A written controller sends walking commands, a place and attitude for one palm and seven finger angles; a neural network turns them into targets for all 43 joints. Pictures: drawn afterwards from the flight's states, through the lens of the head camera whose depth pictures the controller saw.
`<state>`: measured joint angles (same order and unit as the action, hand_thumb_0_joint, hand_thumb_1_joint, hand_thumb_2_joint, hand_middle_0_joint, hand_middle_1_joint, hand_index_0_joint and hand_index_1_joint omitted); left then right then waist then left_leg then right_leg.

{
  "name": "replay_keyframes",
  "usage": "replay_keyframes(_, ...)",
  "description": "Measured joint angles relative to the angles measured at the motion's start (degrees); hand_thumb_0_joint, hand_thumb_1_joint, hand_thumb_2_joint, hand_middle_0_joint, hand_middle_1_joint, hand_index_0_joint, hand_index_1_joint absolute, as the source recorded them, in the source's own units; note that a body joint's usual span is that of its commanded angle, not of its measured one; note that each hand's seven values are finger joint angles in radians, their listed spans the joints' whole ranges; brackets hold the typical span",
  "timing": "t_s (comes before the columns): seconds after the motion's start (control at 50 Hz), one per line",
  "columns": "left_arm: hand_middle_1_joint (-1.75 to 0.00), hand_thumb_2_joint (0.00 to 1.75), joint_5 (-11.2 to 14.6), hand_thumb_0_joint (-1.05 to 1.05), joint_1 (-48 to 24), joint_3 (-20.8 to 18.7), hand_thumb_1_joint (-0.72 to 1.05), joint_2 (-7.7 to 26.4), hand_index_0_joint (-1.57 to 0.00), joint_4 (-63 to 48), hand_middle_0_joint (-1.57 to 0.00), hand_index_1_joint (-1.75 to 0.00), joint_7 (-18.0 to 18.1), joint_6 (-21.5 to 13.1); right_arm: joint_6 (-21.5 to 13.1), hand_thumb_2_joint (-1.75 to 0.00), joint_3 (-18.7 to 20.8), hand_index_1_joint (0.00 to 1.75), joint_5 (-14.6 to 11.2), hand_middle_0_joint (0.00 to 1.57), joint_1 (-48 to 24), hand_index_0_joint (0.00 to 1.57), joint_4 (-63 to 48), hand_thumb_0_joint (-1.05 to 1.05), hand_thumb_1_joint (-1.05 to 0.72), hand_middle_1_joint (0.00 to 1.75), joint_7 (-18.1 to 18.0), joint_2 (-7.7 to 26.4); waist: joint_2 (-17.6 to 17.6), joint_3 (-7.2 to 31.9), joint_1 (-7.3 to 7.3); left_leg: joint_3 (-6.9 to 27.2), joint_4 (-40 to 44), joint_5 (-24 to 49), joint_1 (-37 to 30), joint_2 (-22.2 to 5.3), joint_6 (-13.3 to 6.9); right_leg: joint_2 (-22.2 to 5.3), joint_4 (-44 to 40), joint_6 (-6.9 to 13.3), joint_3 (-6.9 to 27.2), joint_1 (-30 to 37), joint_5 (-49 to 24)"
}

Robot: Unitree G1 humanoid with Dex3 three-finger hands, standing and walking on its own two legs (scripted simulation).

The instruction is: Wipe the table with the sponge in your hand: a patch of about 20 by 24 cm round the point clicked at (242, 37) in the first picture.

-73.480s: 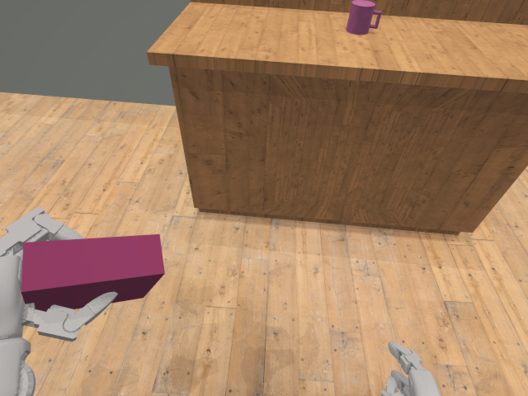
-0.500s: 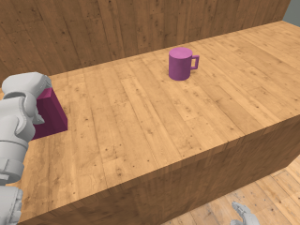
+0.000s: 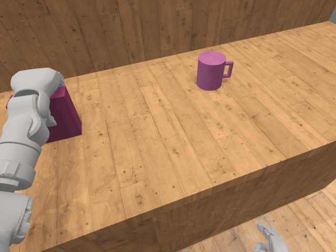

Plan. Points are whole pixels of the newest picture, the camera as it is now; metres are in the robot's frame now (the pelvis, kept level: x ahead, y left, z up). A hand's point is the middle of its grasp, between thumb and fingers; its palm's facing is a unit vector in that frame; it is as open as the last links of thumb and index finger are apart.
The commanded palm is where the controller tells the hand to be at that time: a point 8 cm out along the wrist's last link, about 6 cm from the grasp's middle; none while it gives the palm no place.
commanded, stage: slide across to the middle lane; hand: left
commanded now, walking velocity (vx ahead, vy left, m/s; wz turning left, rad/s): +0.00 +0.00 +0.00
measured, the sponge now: (52, 123) +0.37 +0.34 +0.11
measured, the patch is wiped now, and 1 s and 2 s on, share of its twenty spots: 0.60 0.60 0.75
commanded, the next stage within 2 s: wipe back along the middle lane in 0.40 s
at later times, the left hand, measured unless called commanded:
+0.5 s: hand (70, 93) +0.41 +0.29 +0.17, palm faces +0.02 -0.01 -1.00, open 9.3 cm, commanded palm +0.38 +0.27 +0.26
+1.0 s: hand (75, 107) +0.37 +0.25 +0.17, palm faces +0.08 -0.02 -1.00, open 9.3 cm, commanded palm +0.33 +0.24 +0.24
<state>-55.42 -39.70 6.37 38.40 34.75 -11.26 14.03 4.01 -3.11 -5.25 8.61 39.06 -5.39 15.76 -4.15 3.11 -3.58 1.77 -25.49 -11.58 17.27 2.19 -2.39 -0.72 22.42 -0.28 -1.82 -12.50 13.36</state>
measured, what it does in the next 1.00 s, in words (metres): stands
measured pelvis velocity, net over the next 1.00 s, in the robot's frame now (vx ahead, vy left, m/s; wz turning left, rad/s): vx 0.01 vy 0.00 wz -0.01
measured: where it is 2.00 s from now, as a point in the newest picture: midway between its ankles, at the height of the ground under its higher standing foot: outside the picture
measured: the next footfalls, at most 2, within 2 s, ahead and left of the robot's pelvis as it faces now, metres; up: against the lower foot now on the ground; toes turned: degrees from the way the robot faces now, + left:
none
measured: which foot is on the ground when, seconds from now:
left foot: down 0.00-1.00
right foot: down 0.00-1.00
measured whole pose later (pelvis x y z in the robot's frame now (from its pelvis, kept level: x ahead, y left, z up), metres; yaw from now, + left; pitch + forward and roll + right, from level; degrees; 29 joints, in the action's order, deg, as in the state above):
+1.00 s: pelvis +0.01 +0.00 +0.00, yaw -1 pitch +2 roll +0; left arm -54.6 -29.0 13.6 29.3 10.4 -9.7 34.4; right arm 6.7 -5.0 -5.0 0.9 37.8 -2.6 15.0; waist -5.5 4.3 -5.1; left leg 0.7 -24.6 -12.1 14.1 2.6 -2.4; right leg -1.2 23.9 -0.4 -0.7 -10.7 14.8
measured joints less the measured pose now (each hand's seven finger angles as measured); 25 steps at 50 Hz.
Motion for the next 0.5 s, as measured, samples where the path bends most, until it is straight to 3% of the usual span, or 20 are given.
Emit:
replay_keyframes(0.18,-1.42,1.12,0.39,0.01,0.94,0.14,-0.50,-1.22,-0.83,-4.03,-0.83,-1.43,-0.03,2.47,0.12,-0.90,-0.33,0.30,0.35,0.20,-1.11,0.20,-1.34,0.01,-0.90,0.30,0.69,-0.28,0.09,0.04,0.38,-0.40,0.18,-0.60,-0.60,0.22,-0.37,-0.22,-0.67,-0.10,0.39,0.72,0.20)
replay_keyframes(0.5,-1.43,1.10,1.28,0.00,1.24,4.62,-0.48,-6.71,-0.82,-10.69,-0.82,-1.42,1.27,11.95,0.12,-0.90,-1.00,0.30,0.70,0.20,-4.09,0.20,-0.57,0.01,-0.90,0.30,2.15,-0.73,-0.48,0.60,-0.12,-0.89,0.88,-0.80,-1.56,0.97,-0.93,-1.00,-0.61,-0.26,0.86,1.24,0.70)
